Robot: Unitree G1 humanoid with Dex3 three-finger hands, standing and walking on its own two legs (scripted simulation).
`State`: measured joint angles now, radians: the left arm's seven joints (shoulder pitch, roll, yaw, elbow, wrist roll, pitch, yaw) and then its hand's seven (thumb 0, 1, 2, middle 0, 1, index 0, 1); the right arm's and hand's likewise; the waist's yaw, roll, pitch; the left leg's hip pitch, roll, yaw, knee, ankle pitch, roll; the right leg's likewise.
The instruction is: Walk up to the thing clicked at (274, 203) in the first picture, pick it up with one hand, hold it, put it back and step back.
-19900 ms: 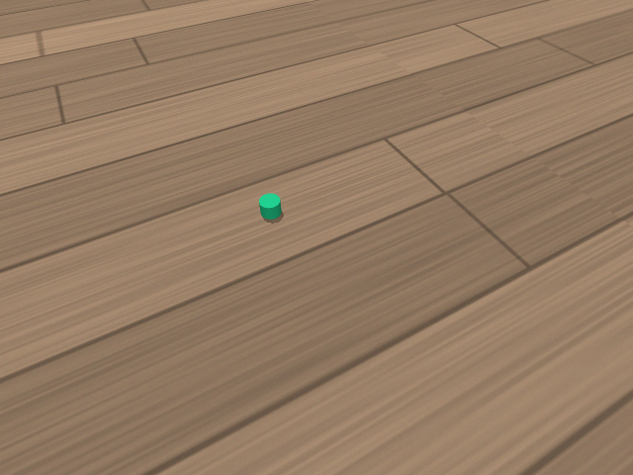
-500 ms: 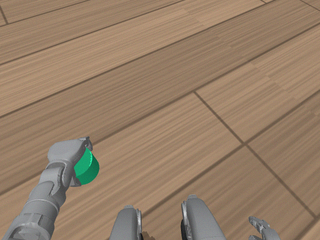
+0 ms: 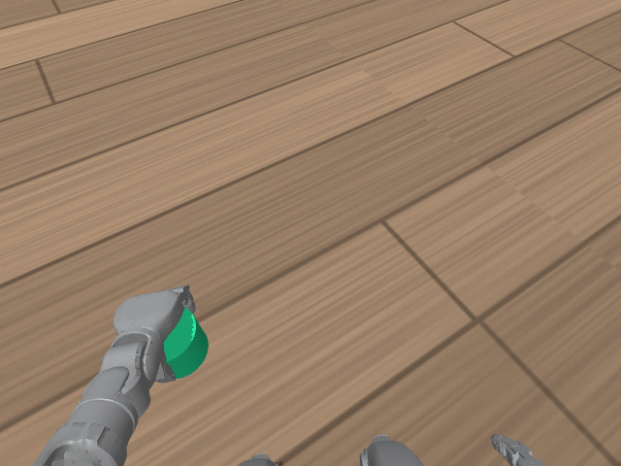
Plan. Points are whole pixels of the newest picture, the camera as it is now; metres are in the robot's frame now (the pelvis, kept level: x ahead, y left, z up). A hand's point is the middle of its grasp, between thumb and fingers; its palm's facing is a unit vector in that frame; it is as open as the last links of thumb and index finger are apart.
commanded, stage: hold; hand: left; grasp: from above
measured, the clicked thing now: (172, 341) +0.33 +0.22 -0.11
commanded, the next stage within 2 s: crouch in 1.98 s
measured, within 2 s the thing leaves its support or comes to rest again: neither
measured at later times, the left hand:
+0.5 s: hand (153, 319) +0.34 +0.23 -0.04, palm faces -0.47 -0.06 -0.88, open 11.7 cm
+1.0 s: hand (152, 334) +0.30 +0.21 -0.02, palm faces -0.48 -0.06 -0.88, open 11.7 cm
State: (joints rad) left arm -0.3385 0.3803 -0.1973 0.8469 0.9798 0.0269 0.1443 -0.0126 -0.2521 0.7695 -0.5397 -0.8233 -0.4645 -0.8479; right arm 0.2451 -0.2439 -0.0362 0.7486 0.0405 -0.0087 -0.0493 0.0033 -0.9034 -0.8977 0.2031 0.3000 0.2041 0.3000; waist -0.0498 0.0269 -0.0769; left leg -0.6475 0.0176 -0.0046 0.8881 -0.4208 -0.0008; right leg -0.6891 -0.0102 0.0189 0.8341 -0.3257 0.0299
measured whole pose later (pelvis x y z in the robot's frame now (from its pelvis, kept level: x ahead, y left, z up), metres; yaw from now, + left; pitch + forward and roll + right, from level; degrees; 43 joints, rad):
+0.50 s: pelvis +0.03 +0.00 +0.03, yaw +0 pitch +7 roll -1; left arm -0.30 0.39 -0.21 0.79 1.00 0.01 0.06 -0.01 -0.25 0.77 -0.54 -0.82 -0.46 -0.85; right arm 0.25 -0.25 -0.05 0.72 0.05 0.03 -0.03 0.00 -0.90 -0.89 0.20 0.30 0.20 0.30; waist -0.03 0.03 -0.07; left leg -0.42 0.01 0.01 0.68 -0.37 0.00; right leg -0.47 -0.02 0.03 0.64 -0.29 0.03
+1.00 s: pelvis +0.01 +0.00 +0.04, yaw -1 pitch +2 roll +0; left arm -0.25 0.39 -0.22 0.72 0.99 0.01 0.01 -0.01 -0.25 0.77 -0.54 -0.82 -0.46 -0.85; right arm 0.21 -0.26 -0.04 0.69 0.05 0.05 -0.04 0.00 -0.90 -0.90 0.20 0.30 0.20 0.30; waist -0.01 0.04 -0.03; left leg -0.31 0.01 0.01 0.57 -0.30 0.00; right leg -0.37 -0.02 0.03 0.56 -0.23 0.02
